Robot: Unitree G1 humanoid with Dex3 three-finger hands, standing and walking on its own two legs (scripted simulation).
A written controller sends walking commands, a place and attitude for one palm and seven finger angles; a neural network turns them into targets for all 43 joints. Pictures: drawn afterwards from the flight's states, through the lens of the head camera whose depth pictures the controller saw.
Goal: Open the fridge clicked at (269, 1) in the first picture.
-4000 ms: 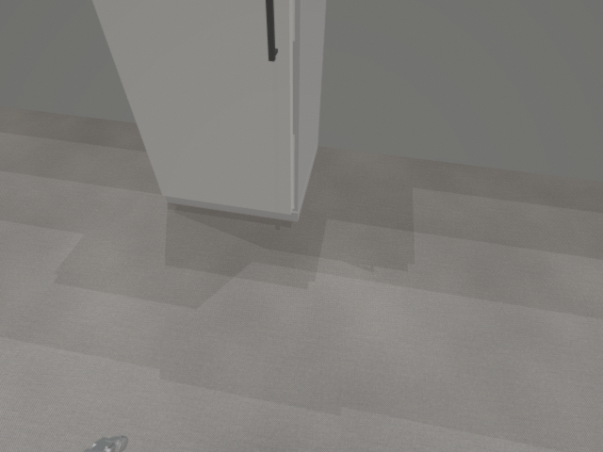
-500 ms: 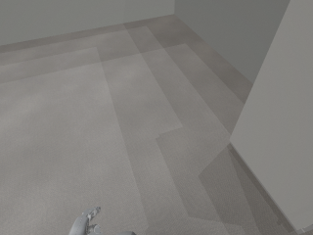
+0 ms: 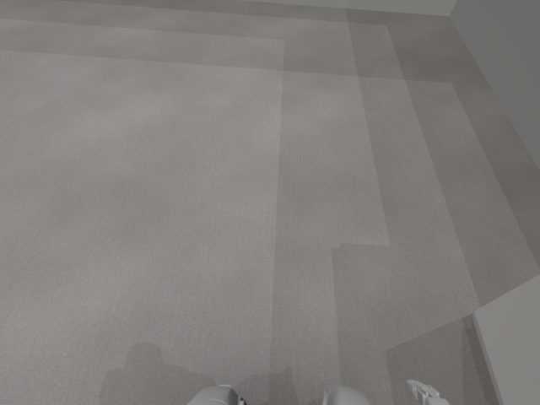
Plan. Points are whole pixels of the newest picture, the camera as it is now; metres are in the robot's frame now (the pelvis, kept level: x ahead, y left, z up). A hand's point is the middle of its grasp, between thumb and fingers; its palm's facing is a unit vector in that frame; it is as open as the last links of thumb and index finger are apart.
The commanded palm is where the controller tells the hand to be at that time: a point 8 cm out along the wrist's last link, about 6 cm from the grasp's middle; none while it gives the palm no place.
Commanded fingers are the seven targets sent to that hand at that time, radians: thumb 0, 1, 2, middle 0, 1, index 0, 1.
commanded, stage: walk to a spot facing it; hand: right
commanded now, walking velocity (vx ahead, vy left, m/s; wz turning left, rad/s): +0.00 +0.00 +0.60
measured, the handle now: out of the picture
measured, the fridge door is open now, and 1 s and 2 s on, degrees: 0 0 0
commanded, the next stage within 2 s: turn to face it in 1.46 s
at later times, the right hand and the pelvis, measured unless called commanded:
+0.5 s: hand out of the picture +0.15 -0.26 -0.16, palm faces -0.24 +0.95 -0.19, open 7.4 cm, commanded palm none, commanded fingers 0.00 -0.90 -0.90 0.20 0.30 0.20 0.30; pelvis +0.03 -0.08 +0.02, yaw +19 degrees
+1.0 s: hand (351, 362) +0.21 -0.12 -0.13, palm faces -0.55 +0.79 -0.26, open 7.4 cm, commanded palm none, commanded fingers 0.00 -0.90 -0.90 0.20 0.30 0.20 0.30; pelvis +0.01 -0.02 +0.02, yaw +36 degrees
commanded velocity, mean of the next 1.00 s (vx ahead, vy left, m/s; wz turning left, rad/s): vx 0.06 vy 0.00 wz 0.59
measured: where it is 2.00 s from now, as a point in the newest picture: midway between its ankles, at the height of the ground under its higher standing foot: outside the picture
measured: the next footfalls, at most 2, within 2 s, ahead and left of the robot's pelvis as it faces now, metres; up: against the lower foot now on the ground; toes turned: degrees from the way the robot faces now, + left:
right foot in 0.26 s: +0.09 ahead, -0.15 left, +0.00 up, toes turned +4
left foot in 0.78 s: -0.01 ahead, +0.07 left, +0.00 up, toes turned +36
